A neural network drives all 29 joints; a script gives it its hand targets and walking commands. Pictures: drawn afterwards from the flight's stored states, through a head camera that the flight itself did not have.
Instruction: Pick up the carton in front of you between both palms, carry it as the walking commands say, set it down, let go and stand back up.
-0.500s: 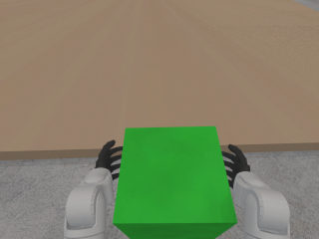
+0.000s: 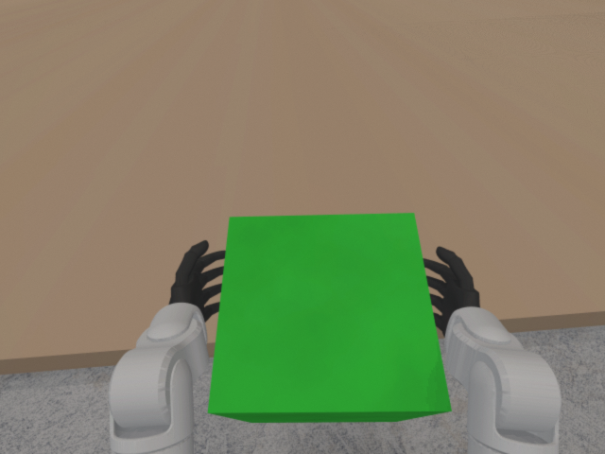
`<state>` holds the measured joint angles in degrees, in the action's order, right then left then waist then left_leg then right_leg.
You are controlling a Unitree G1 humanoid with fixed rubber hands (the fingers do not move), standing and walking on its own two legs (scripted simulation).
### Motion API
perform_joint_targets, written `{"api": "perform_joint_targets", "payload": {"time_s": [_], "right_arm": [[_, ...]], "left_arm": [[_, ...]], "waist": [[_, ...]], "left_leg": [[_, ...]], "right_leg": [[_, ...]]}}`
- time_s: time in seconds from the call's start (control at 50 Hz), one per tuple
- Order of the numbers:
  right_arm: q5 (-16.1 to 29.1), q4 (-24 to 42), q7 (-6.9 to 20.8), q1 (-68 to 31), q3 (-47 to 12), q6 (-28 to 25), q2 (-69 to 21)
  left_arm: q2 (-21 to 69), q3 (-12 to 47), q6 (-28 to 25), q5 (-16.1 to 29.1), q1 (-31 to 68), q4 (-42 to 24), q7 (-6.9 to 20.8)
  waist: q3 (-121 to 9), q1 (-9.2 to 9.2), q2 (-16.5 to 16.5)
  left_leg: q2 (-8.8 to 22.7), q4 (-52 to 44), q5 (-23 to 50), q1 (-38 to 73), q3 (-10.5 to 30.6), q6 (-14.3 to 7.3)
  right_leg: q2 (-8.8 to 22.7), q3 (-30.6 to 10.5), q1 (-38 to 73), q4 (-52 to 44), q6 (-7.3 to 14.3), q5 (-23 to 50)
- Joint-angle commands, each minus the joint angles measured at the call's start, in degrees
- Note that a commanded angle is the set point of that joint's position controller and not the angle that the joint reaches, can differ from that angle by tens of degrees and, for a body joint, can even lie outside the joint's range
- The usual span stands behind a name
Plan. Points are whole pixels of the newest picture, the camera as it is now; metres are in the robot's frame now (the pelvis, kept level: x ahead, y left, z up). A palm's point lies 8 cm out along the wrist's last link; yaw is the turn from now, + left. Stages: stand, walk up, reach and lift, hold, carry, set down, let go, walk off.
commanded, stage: carry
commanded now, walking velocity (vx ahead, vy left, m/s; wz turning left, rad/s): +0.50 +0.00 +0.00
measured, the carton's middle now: (322, 331) +0.27 +0.00 +0.04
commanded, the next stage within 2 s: none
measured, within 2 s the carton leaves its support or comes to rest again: neither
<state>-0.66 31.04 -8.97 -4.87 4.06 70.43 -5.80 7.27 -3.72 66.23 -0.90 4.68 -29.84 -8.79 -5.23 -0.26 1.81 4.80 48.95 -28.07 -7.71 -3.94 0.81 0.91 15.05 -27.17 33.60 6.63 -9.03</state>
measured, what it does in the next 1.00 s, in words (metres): walks ahead: left foot, then right foot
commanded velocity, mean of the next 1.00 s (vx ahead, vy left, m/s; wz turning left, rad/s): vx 0.50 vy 0.00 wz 0.00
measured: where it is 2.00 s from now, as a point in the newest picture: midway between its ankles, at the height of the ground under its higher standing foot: (343, 142)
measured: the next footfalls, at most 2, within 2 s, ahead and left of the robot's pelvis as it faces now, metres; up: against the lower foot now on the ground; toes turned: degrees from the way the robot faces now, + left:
left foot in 0.44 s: +0.43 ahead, +0.08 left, +0.00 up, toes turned +7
right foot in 0.74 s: +0.51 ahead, -0.14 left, +0.00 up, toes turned -3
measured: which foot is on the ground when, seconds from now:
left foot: up 0.00-0.42, down 0.44-0.92, up 0.94-1.00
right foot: down 0.00-0.44, up 0.46-0.72, down 0.74-1.00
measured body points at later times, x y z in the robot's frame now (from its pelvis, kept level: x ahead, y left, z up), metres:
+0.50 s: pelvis +0.31 +0.00 +0.00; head +0.37 +0.01 +0.45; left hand +0.70 +0.14 +0.12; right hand +0.68 -0.17 +0.13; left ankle +0.39 +0.07 -0.72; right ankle +0.11 -0.07 -0.66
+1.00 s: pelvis +0.71 -0.08 -0.01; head +0.81 -0.07 +0.43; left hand +1.09 +0.11 +0.12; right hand +1.12 -0.20 +0.10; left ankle +0.54 +0.07 -0.43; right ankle +0.47 -0.14 -0.71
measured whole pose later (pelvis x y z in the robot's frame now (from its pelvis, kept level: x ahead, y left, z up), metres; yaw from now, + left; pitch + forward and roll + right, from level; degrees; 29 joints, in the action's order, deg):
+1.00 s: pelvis +0.71 -0.08 -0.01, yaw +0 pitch +16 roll +5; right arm 2.2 15.2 -9.7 -31.9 15.8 63.9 -1.2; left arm 8.6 -13.4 62.3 -1.8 36.6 -13.2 -11.5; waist -3.9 -8.0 -6.3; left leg -6.7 115.3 -49.8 -45.8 2.2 -3.8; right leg 1.0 2.9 -9.4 27.4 3.8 -30.5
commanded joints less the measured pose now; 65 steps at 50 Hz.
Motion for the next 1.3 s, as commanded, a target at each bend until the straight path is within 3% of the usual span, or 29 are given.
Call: {"api": "perform_joint_targets", "payload": {"time_s": [0.0, 0.18, 0.3, 0.36, 0.38, 0.4, 0.42, 0.48, 0.5, 0.66, 0.72, 0.78, 0.8, 0.82, 0.84, 0.86, 0.88, 0.9, 0.92, 0.94, 0.96, 1.0, 1.04, 1.06, 1.08, 1.1, 1.16, 1.22, 1.28], "right_arm": [[14.6, 4.3, 2.9, -34.5, -31.0, -2.0, -32.2], [7.6, -7.0, -1.0, -48.4, -24.5, -2.0, -29.4], [10.1, -12.3, -1.4, -59.6, -22.2, -3.1, -30.6], [8.3, -20.1, -2.3, -59.3, -19.5, -4.0, -32.0], [8.1, -21.7, -2.2, -57.5, -18.6, -4.0, -30.9], [8.5, -20.3, -2.2, -62.7, -18.4, -4.8, -32.2], [8.8, -22.8, -2.1, -62.6, -18.0, -4.9, -32.1], [15.6, -14.1, 0.7, -68.6, -24.0, -7.4, -42.5], [17.1, -12.5, 1.3, -72.6, -27.7, -7.7, -43.8], [19.2, -4.0, 2.2, -63.8, -30.5, -8.8, -39.0], [19.6, -9.1, 2.2, -62.6, -30.4, -6.8, -37.8], [15.5, -13.4, 1.8, -62.1, -28.2, -5.5, -33.3], [17.4, -11.7, 2.1, -61.9, -29.9, -6.1, -34.2], [17.1, -17.8, 1.9, -57.8, -27.6, -6.2, -36.3], [14.8, -21.1, 1.6, -52.7, -26.6, -6.4, -39.6], [13.2, -20.4, 1.6, -50.8, -25.7, -7.0, -37.6], [13.1, -15.6, 0.9, -52.5, -27.4, -7.1, -39.1], [13.7, -8.6, -0.4, -62.0, -25.2, -7.6, -36.3], [7.1, -10.0, -1.9, -60.6, -17.1, -7.7, -30.0], [6.2, -10.7, -2.7, -56.0, -15.8, -7.1, -31.1], [3.2, -18.6, -3.7, -49.7, -12.1, -7.4, -31.7], [-1.9, -12.9, -4.8, -57.1, -10.6, -10.1, -27.6], [1.7, -7.5, -5.5, -62.3, -13.8, -11.3, -26.8], [5.6, -7.0, -4.6, -62.1, -18.5, -11.7, -30.8], [5.2, -7.8, -4.1, -59.7, -22.9, -13.2, -34.5], [6.5, -10.8, -3.2, -54.4, -26.3, -12.4, -38.0], [13.7, -15.7, -0.5, -55.7, -33.4, -11.9, -45.7], [24.5, -10.0, 4.6, -64.6, -42.2, -13.7, -52.4], [32.0, -7.7, 5.8, -72.5, -44.2, -16.0, -52.1]], "left_arm": [[36.5, 32.1, 2.3, 16.5, 33.1, -2.6, 2.5], [31.4, 29.4, 2.4, 16.7, 47.6, 7.5, 1.5], [35.1, 23.7, 0.6, 15.8, 55.4, 17.3, 0.5], [32.6, 21.2, -0.4, 12.6, 60.0, 18.1, -0.8], [33.2, 20.8, -0.2, 12.7, 59.1, 19.3, -1.1], [34.9, 20.7, -0.4, 12.1, 60.5, 18.4, -1.1], [34.3, 20.1, -0.1, 11.2, 60.9, 23.0, -1.5], [43.4, 21.7, -2.1, 12.7, 64.9, 17.2, -1.3], [41.2, 18.3, -2.7, 10.4, 64.1, 18.4, -1.2], [36.2, 21.4, -4.7, 6.7, 53.1, 11.7, -2.1], [33.7, 22.0, -3.2, 9.4, 59.0, 8.3, -1.3], [31.3, 21.0, -0.9, 6.2, 53.4, 16.4, -1.3], [32.9, 22.0, -1.5, 7.4, 54.1, 15.8, -1.2], [32.2, 21.0, -1.7, 7.6, 54.4, 15.0, -1.2], [33.8, 21.7, -1.9, 8.1, 53.6, 14.5, -1.1], [34.4, 22.4, -2.2, 9.3, 54.7, 14.5, -1.0], [35.7, 24.1, -3.7, 12.0, 52.2, 9.9, -0.5], [38.6, 23.6, -2.9, 12.8, 46.2, 18.5, -0.2], [36.7, 26.5, -2.4, 14.9, 47.4, 18.1, 0.4], [39.5, 27.3, -3.7, 18.9, 57.2, 8.1, 0.7], [40.0, 30.7, -3.8, 22.8, 62.6, 4.8, 1.7], [38.8, 31.5, -6.4, 28.1, 72.1, -1.4, 3.3], [40.5, 31.2, -5.5, 30.5, 63.3, 3.7, 5.2], [40.6, 30.6, -6.1, 30.2, 70.3, -1.9, 5.3], [40.5, 30.2, -5.4, 26.2, 62.0, 5.6, 5.3], [40.6, 28.3, -5.8, 23.3, 59.4, 3.4, 4.9], [35.3, 21.7, -7.8, 14.9, 53.6, 8.9, 3.3], [34.9, 14.8, -11.0, 3.0, 42.2, 13.4, 0.9], [33.3, 7.9, -13.2, -2.0, 46.4, 16.7, -1.4]], "waist": [[-12.9, -1.59, -4.0], [-9.2, -4.79, -7.5], [-12.2, -5.04, -11.1], [-20.3, 3.31, -8.3], [-24.5, 5.96, -0.7], [-30.3, 6.81, 14.4], [-30.8, 6.93, 15.9], [-26.7, 4.60, 4.0], [-26.0, 5.64, 2.9], [-23.1, 7.87, 0.8], [-19.2, 7.82, 7.3], [-16.6, 6.48, 8.0], [-20.9, 1.41, 7.6], [-26.2, -8.83, 8.0], [-24.5, -11.09, -10.0], [-18.2, -11.52, -28.7], [-20.6, -18.66, -35.4], [-16.7, -20.68, -26.6], [-17.1, -17.51, -10.3], [-18.2, -17.46, -4.5], [-15.2, -13.32, 4.8], [-17.6, -1.26, -2.8], [-30.9, 15.99, -9.2], [-36.5, 24.08, 7.3], [-41.7, 24.29, 16.2], [-48.3, 17.36, 7.3], [-36.1, 9.96, -8.4], [-30.7, 8.20, -8.7], [-24.2, 10.90, -3.9]], "left_leg": [[2.3, 19.2, 9.5, -29.1, 4.7, -2.9], [0.7, -5.5, 22.4, -31.4, -3.0, -0.9], [-5.2, -17.3, 24.9, -26.5, -8.5, -4.2], [-7.3, -23.9, 23.1, -1.6, -9.7, -7.1], [1.4, -19.7, 31.8, 16.6, 1.5, -9.7], [15.8, -19.4, 47.1, 31.1, 25.7, -17.4], [16.5, -22.0, 48.0, 32.6, 30.2, -19.7], [11.8, -22.3, 46.2, 25.4, 20.7, -12.9], [12.7, -25.1, 39.8, 21.2, 20.8, -15.3], [12.0, -20.0, 53.1, 36.7, 15.5, -13.7], [11.6, -22.9, 52.5, 35.0, 12.1, -13.1], [1.5, -8.5, 93.6, 35.7, 2.4, -7.8], [-1.0, 6.1, 103.7, 23.9, -2.3, -4.8], [-0.3, 24.4, 97.3, 13.0, -4.7, -1.3], [-6.3, 38.7, 28.6, -15.2, -3.8, -2.0], [-15.3, 68.9, -18.7, -60.2, 0.3, -1.0], [-17.6, 84.5, -35.1, -83.5, 5.1, -3.5], [-20.6, 93.2, -42.4, -98.4, 6.7, -6.3], [-21.3, 95.4, -49.5, -107.1, 11.7, -9.1], [-15.9, 84.8, -47.8, -112.6, 10.7, -10.3], [-12.3, 69.7, -39.1, -98.4, -0.7, -10.4], [-12.6, 25.8, -17.4, -30.5, -14.6, -6.7], [-19.6, 15.9, 22.9, 26.0, -17.7, -4.9], [-7.3, -2.6, 37.4, 38.2, 4.0, -15.3], [6.3, -13.7, 58.7, 35.7, 32.2, -26.1], [9.8, -17.4, 63.4, 33.3, 47.8, -28.0], [9.7, -19.6, 39.3, 26.7, 54.9, -21.3], [6.4, -14.8, 53.1, 21.0, 34.0, -15.8], [1.5, -15.8, 72.1, 12.1, 22.4, -12.9]], "right_leg": [[17.0, -24.1, 25.6, -19.3, 3.0, -3.1], [12.1, -16.0, 25.3, -23.6, 4.3, -2.8], [9.2, -8.4, 34.1, -11.1, 2.2, 30.9], [6.4, -3.0, 27.9, 11.6, -1.3, 38.5], [3.6, -4.9, 10.3, 22.5, -4.5, 22.0], [-3.6, -8.3, -6.2, 39.2, -5.9, -12.0], [-4.5, -12.8, -14.4, 48.9, -4.3, -22.1], [2.3, -15.9, -18.9, 46.0, -3.0, -12.9], [1.9, -15.8, -18.9, 46.5, -3.6, -12.9], [2.6, -14.6, -39.7, 43.6, -2.7, -19.1], [4.5, -14.0, -42.0, 39.6, -1.0, -21.4], [-4.0, -4.0, -31.6, 20.9, 0.8, -22.6], [-7.6, -3.6, -9.5, 1.4, -0.2, -13.4], [-3.7, -8.3, 15.4, -23.2, -1.5, 12.1], [2.1, -10.3, 44.6, -29.3, -2.9, 38.6], [7.7, -20.0, 72.7, -6.8, -1.2, 100.8], [11.6, -28.8, 83.2, 3.3, -1.5, 127.0], [12.0, -35.0, 90.5, 2.8, 3.2, 129.2], [18.4, -36.8, 91.0, 7.2, 7.6, 120.5], [18.8, -37.8, 92.1, 6.7, 5.4, 102.2], [13.4, -26.2, 82.2, 0.1, 0.9, 87.1], [3.5, -7.6, 22.9, -12.1, -2.1, 93.2], [8.5, -12.0, -7.9, 6.4, 1.1, 92.2], [-4.9, -11.2, -17.2, 56.2, -4.6, 24.5], [-16.0, -25.4, -18.0, 93.7, -7.4, -26.1], [-13.2, -33.8, -11.3, 95.2, -4.7, -19.5], [-8.2, -25.7, -24.4, 81.5, -1.3, -17.5], [-2.6, -22.3, -19.8, 60.6, -6.0, -25.3], [-0.2, -18.1, -15.0, 28.8, -3.9, -23.9]]}}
